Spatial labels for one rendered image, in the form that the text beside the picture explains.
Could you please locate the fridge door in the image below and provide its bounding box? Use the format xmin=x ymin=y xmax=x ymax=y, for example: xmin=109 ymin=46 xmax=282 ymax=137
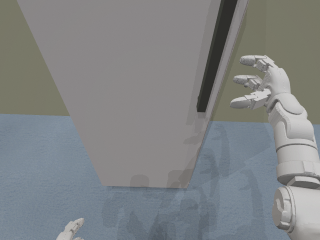
xmin=17 ymin=0 xmax=248 ymax=189

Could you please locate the right robot forearm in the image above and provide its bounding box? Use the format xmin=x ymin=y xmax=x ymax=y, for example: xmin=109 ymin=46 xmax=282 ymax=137
xmin=266 ymin=93 xmax=320 ymax=190

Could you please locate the robot left hand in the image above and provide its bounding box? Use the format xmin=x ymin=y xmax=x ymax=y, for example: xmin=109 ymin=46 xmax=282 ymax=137
xmin=56 ymin=218 xmax=85 ymax=240

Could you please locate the handle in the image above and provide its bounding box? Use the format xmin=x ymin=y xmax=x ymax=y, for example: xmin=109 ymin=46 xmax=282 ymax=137
xmin=196 ymin=0 xmax=238 ymax=113

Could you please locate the robot right hand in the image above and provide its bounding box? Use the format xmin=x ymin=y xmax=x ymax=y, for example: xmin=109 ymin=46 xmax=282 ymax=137
xmin=230 ymin=55 xmax=291 ymax=110

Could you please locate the robot right upper arm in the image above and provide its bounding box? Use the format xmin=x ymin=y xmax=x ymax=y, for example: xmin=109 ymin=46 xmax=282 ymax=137
xmin=272 ymin=185 xmax=320 ymax=240

